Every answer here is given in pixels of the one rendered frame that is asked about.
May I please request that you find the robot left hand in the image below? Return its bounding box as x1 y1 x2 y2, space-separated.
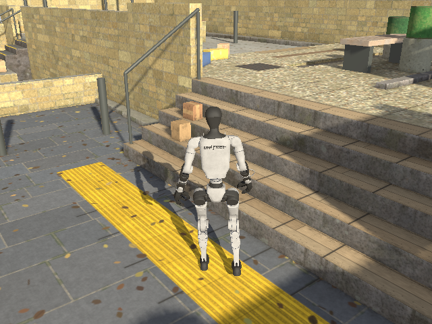
174 190 190 207

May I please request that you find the robot left forearm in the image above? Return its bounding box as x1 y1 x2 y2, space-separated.
176 164 189 192

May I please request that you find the left robot upper arm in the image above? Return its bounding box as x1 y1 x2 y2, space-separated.
182 136 200 174

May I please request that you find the robot right shin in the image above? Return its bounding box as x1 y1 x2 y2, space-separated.
230 219 240 267

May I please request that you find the robot right hand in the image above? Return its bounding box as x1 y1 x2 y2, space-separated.
237 181 252 194

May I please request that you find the right robot upper arm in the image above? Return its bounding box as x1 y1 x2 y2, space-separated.
228 135 247 171

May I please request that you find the robot left foot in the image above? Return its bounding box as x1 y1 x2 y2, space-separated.
200 254 209 271

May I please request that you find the robot right forearm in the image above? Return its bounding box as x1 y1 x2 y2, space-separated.
240 162 251 184

